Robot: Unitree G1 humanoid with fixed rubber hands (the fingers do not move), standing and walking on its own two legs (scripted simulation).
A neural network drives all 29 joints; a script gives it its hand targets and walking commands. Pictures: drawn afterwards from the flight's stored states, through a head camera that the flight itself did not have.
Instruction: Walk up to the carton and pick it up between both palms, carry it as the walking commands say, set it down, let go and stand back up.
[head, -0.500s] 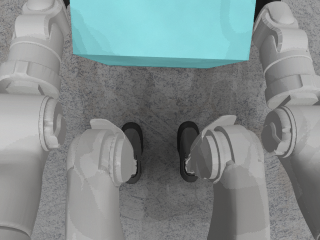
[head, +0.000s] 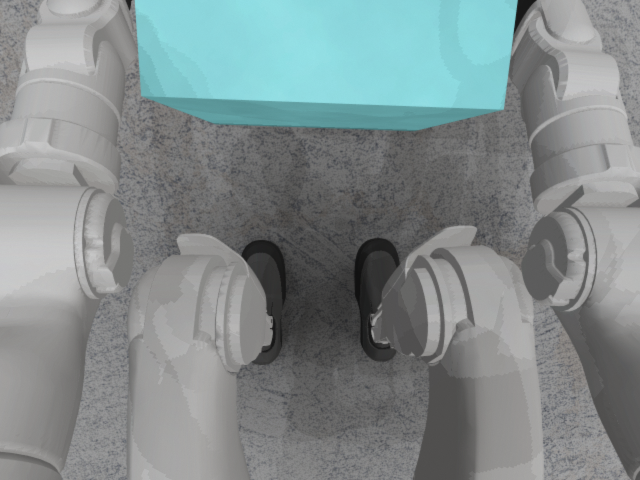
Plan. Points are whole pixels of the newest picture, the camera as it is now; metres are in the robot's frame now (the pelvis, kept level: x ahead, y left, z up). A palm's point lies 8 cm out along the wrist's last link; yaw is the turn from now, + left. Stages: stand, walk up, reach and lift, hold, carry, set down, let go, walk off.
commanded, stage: set down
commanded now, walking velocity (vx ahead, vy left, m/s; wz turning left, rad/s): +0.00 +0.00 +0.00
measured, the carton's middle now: (322, 31) +0.54 +0.00 -0.22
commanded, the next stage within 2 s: none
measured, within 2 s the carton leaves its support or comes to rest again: neither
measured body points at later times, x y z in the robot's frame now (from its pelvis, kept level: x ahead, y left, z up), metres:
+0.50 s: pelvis +0.01 +0.00 +0.00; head +0.37 +0.01 +0.27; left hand +0.56 +0.21 -0.17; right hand +0.54 -0.21 -0.17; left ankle +0.13 +0.10 -0.32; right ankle +0.13 -0.10 -0.32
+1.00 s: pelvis +0.02 +0.00 +0.02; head +0.37 +0.01 +0.30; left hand +0.57 +0.24 -0.11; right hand +0.55 -0.24 -0.11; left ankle +0.13 +0.10 -0.32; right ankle +0.13 -0.10 -0.32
